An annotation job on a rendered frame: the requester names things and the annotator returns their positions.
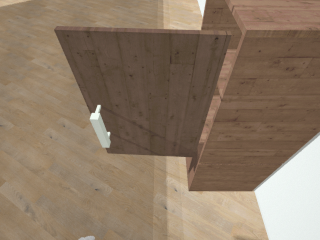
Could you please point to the handle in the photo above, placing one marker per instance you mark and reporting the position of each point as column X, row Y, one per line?
column 100, row 129

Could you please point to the cupboard door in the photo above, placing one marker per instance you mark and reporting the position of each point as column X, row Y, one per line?
column 155, row 86

